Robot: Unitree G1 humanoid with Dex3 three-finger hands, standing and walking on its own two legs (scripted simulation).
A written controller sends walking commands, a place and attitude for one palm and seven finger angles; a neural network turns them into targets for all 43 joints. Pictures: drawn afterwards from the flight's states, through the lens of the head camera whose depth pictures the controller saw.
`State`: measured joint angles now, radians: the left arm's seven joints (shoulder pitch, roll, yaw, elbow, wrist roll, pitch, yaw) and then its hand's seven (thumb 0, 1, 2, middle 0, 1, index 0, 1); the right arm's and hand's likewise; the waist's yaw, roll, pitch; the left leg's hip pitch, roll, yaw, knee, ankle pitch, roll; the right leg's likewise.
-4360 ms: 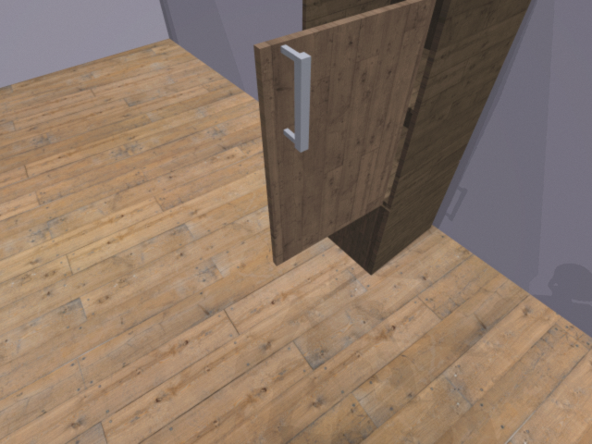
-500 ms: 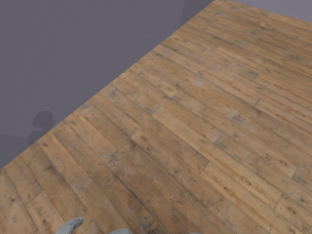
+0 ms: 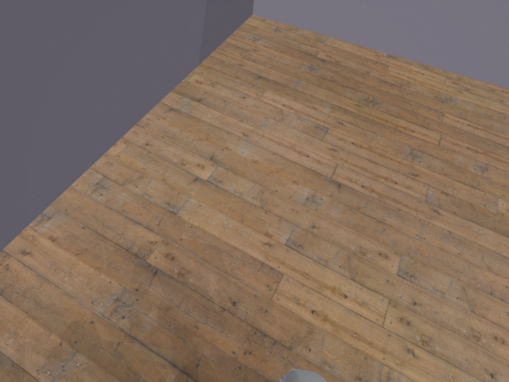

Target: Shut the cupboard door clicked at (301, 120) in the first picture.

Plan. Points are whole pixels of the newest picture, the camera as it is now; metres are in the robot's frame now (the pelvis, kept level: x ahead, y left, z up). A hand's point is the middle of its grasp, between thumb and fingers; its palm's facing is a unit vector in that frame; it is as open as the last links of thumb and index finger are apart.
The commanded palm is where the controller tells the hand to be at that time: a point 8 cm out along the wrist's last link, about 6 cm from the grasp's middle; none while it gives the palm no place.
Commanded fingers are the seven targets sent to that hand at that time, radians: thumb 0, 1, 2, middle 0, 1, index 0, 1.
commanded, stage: walk around to get in front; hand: left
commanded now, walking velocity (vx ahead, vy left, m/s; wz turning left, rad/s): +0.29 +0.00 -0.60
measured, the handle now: out of the picture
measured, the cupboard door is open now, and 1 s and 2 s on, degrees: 86 86 86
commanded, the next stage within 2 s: walk to a spot facing it in 1.16 s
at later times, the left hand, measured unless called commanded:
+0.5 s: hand (236, 284) +0.32 +0.05 -0.16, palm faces -0.33 -0.92 -0.22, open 7.3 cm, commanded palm none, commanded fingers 0.00 0.90 0.90 -0.20 -0.30 -0.20 -0.30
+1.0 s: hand (243, 251) +0.41 +0.04 -0.19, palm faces -0.34 -0.93 -0.13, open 7.4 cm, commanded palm none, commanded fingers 0.00 0.90 0.90 -0.20 -0.30 -0.20 -0.30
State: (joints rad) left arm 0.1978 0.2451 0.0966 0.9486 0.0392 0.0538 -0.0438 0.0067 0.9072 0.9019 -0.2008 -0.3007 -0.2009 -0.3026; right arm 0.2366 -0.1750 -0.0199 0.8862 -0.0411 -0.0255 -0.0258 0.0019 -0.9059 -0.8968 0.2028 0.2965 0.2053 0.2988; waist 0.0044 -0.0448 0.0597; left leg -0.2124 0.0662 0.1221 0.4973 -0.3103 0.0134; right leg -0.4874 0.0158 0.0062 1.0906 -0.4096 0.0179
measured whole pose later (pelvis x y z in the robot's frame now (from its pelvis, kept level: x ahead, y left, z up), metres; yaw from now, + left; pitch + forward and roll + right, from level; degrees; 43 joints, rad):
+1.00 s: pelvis +0.42 -0.14 -0.02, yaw -27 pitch +0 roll +0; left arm 0.42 0.15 0.04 1.14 0.02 -0.03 0.00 0.01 0.91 0.90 -0.20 -0.30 -0.20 -0.30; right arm 0.10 -0.14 -0.02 0.93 -0.04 -0.07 0.00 0.00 -0.91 -0.90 0.20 0.30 0.20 0.30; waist 0.05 -0.05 0.06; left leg -0.35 0.02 0.18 0.62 -0.27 0.07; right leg -0.30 0.01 0.01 1.25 -0.39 -0.04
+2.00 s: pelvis +0.64 -0.28 -0.01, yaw -13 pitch +3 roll -1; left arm 0.15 0.26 0.09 0.97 0.03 0.05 0.01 0.00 0.91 0.90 -0.19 -0.30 -0.20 -0.30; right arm 0.19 -0.21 -0.06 0.94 -0.03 0.01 -0.02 0.00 -0.91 -0.90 0.20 0.30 0.20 0.30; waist -0.01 -0.04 0.06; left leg -0.35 0.02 0.05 0.57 -0.26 0.02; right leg -0.52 -0.07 -0.03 1.15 -0.40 0.09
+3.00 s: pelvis +0.67 -0.38 -0.01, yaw +25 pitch +0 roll +1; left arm 0.13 0.20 0.05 0.87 0.03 0.01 0.01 0.00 0.91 0.90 -0.20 -0.30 -0.20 -0.30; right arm 0.17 -0.24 -0.09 0.94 -0.02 0.07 0.01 0.01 -0.90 -0.90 0.20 0.30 0.21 0.30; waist -0.03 0.06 0.10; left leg -0.40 -0.02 -0.08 0.78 -0.44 -0.04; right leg -0.31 -0.05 -0.07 0.63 -0.33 -0.01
